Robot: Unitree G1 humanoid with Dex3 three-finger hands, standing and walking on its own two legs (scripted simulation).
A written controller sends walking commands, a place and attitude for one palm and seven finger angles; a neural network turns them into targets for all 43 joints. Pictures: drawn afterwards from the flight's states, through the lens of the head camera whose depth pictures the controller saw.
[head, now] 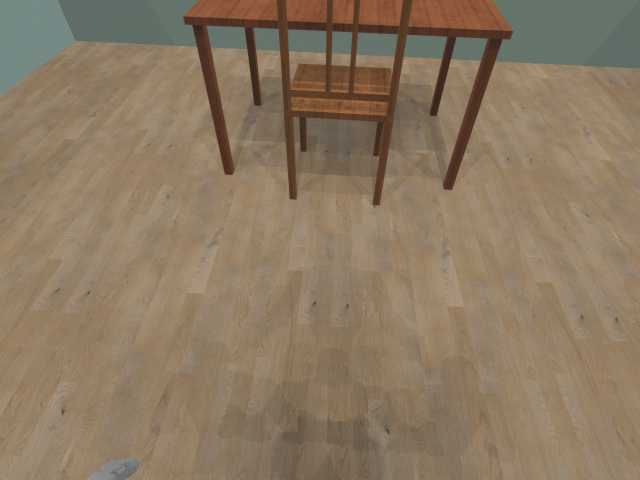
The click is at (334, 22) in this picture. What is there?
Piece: chair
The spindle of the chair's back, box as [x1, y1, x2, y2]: [325, 0, 332, 91]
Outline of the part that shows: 332,0 327,0 325,91 330,90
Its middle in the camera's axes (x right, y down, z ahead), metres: +0.03 -0.67 +1.34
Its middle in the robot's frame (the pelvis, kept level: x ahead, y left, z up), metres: +1.45 +0.04 -0.05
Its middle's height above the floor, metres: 0.71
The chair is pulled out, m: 0.00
